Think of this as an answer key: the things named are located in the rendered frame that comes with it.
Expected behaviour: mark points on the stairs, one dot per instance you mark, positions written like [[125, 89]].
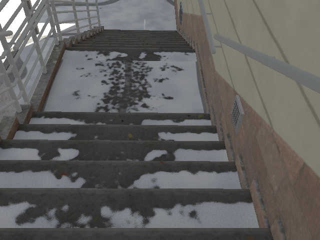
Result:
[[122, 176], [116, 38]]

